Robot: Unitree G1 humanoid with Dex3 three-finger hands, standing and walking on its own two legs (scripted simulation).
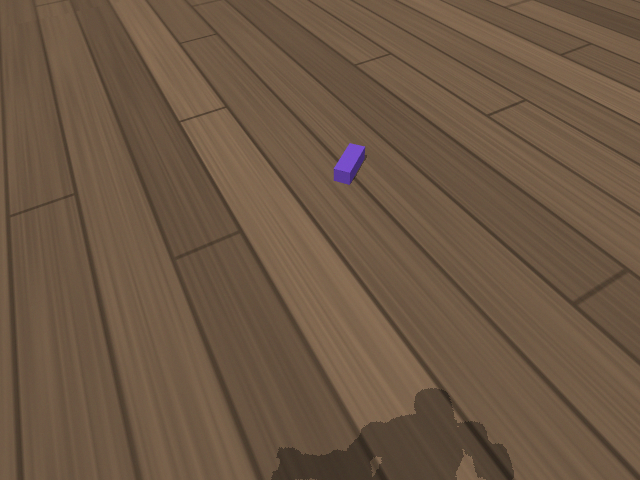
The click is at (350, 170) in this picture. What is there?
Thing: lying carton
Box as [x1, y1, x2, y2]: [334, 143, 364, 184]
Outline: 364,146 349,143 334,167 334,180 348,184 350,183 364,158
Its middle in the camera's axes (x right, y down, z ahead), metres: +0.14 -0.40 +1.89
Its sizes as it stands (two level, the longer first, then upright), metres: 0.210 0.082 0.074
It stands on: the floor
